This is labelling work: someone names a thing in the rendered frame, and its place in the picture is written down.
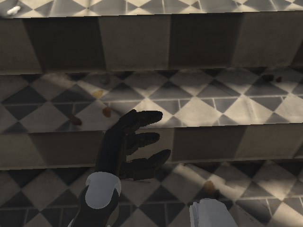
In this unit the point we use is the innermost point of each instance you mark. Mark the robot left forearm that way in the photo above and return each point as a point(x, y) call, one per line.
point(98, 201)

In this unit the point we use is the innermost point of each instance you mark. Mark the robot left hand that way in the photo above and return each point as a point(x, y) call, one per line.
point(120, 141)

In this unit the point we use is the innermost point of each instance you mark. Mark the right robot thigh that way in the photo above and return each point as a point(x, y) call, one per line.
point(210, 213)

